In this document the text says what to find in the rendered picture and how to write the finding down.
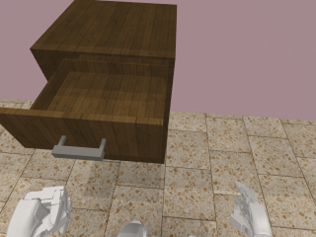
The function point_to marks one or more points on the left robot thigh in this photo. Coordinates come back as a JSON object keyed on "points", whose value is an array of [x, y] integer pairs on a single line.
{"points": [[133, 230]]}

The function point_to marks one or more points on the handle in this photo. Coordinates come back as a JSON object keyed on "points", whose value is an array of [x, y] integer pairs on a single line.
{"points": [[78, 153]]}

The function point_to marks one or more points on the cabinet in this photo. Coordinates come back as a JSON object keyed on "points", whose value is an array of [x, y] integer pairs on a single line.
{"points": [[115, 31]]}

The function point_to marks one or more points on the robot right hand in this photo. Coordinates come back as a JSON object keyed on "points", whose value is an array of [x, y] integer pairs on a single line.
{"points": [[253, 220]]}

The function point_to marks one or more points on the robot left shin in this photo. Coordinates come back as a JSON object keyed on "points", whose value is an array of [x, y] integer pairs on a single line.
{"points": [[136, 221]]}

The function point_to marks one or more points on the robot left hand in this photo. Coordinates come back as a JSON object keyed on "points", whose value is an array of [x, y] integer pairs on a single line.
{"points": [[49, 207]]}

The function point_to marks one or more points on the drawer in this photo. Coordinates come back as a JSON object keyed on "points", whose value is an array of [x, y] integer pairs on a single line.
{"points": [[90, 100]]}

